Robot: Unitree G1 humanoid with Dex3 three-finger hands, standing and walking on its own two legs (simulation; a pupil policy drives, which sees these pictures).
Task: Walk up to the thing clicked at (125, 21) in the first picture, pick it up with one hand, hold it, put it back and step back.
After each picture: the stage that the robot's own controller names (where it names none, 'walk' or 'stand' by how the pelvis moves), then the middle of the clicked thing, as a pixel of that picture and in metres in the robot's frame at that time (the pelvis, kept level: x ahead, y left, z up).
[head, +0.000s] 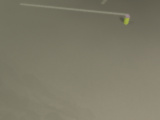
stand; (126, 19) +1.92 -0.68 -0.72
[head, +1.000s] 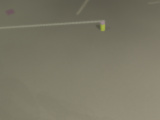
walk; (102, 26) +1.88 -0.18 -0.69
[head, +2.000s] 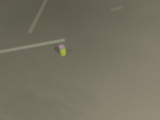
walk; (62, 50) +1.27 +0.29 -0.71
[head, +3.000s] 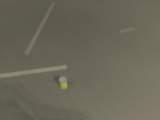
walk; (63, 82) +0.85 +0.22 -0.71
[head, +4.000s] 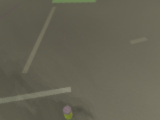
walk; (67, 112) +0.53 +0.16 -0.71
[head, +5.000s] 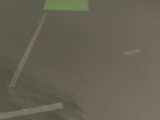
stand; out of the picture +0.40 +0.17 -0.71
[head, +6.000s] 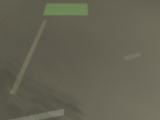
stand; out of the picture +0.38 +0.16 -0.72
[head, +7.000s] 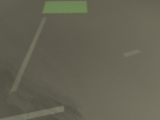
stand; out of the picture +0.39 +0.17 -0.72
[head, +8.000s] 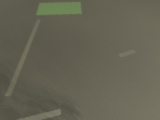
stand; out of the picture +0.37 +0.18 -0.72
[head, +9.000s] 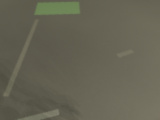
stand; out of the picture +0.37 +0.19 -0.73
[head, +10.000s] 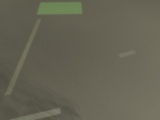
stand; out of the picture +0.38 +0.18 -0.72
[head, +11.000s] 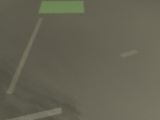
stand; out of the picture +0.37 +0.17 -0.73
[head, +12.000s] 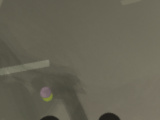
go down; (46, 94) +0.42 +0.17 -0.54
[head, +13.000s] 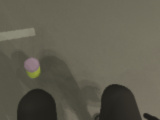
go down; (32, 68) +0.47 +0.20 -0.32
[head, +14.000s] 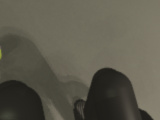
close in; out of the picture +0.45 +0.23 -0.25
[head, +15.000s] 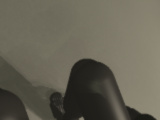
close; out of the picture +0.45 +0.26 -0.22
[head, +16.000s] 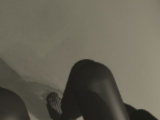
close; out of the picture +0.44 +0.26 -0.23
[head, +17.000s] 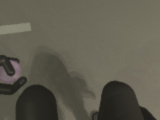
lift; (10, 77) +0.34 +0.24 -0.10
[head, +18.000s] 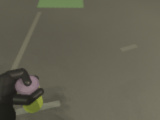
hold; (30, 94) +0.32 +0.17 +0.03
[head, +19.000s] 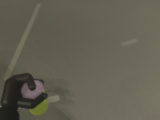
hold; (35, 98) +0.32 +0.17 -0.02
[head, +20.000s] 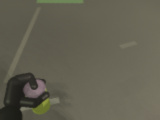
hold; (38, 97) +0.32 +0.16 -0.01
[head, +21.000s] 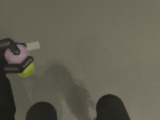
crouch; (21, 61) +0.43 +0.18 -0.09
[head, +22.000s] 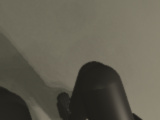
lower; out of the picture +0.44 +0.27 -0.23
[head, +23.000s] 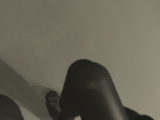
lower; out of the picture +0.45 +0.28 -0.24
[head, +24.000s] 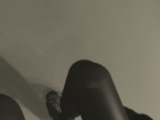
lower; out of the picture +0.45 +0.28 -0.24
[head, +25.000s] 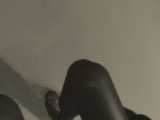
lower; out of the picture +0.45 +0.28 -0.24
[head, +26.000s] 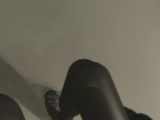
loosen; out of the picture +0.45 +0.27 -0.24
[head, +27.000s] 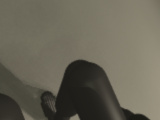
withdraw; out of the picture +0.45 +0.26 -0.25
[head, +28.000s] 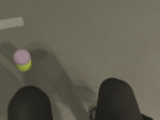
walk; (23, 61) +0.47 +0.21 -0.30
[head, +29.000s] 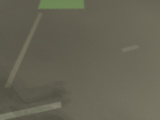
stand; out of the picture +0.41 +0.16 -0.65
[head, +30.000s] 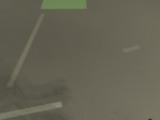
stand; out of the picture +0.41 +0.17 -0.66
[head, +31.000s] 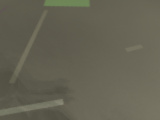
stand; out of the picture +0.41 +0.17 -0.67
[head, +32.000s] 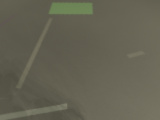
walk; out of the picture +0.43 +0.16 -0.72
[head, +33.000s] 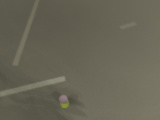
walk; (64, 101) +0.55 +0.17 -0.71
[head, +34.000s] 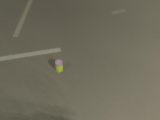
walk; (59, 65) +0.88 +0.14 -0.70
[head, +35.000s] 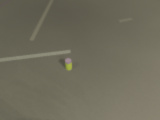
stand; (68, 64) +1.05 +0.14 -0.70
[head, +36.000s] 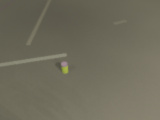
stand; (64, 67) +1.06 +0.17 -0.72
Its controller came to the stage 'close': yes
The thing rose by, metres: 0.70
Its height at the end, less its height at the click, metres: +0.00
